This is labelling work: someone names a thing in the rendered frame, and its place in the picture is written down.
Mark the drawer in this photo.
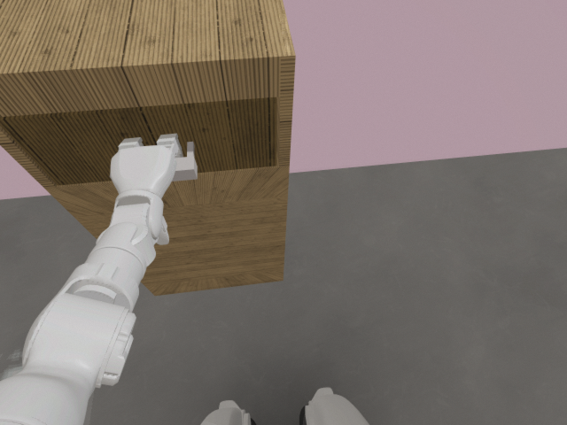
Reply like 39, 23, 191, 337
0, 97, 276, 185

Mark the left robot hand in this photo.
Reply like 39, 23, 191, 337
110, 134, 183, 245

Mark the cabinet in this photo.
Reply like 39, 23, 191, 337
0, 0, 296, 296

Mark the robot left thigh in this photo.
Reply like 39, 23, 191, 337
200, 407, 251, 425

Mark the robot right shin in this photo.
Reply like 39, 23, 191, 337
312, 388, 333, 401

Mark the robot left upper arm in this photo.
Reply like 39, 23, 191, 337
0, 293, 136, 425

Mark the handle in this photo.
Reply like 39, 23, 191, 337
110, 142, 198, 182

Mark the robot left forearm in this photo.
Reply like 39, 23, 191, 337
22, 189, 164, 368

